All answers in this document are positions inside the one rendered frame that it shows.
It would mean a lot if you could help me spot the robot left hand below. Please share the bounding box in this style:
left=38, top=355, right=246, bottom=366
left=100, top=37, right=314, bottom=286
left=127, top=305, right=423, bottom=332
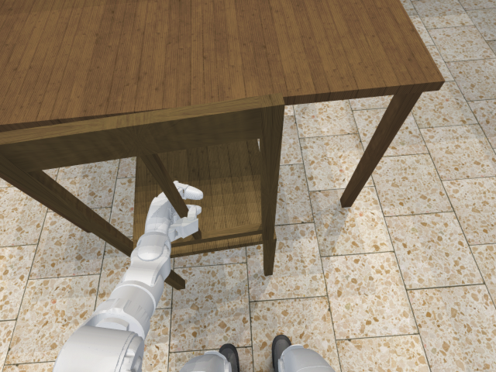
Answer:
left=144, top=181, right=203, bottom=242

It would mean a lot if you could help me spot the left robot forearm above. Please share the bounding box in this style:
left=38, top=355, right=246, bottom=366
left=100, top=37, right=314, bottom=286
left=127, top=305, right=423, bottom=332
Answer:
left=52, top=232, right=171, bottom=372

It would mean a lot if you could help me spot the robot left shin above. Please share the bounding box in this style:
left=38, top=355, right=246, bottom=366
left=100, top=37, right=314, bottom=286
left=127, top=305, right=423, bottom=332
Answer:
left=204, top=350, right=228, bottom=363

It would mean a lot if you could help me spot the table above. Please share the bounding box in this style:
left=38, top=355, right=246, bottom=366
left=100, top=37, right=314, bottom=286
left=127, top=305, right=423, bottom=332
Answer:
left=0, top=0, right=445, bottom=233

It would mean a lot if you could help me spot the robot left upper arm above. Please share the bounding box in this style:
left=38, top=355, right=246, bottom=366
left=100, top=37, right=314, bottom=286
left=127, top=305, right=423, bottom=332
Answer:
left=56, top=325, right=144, bottom=372

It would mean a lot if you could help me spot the left robot foot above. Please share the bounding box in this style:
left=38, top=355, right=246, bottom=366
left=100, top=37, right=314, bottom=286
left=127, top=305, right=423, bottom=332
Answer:
left=219, top=343, right=239, bottom=372

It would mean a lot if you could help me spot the chair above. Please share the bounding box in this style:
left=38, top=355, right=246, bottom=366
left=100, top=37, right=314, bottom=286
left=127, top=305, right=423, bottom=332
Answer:
left=0, top=93, right=285, bottom=290

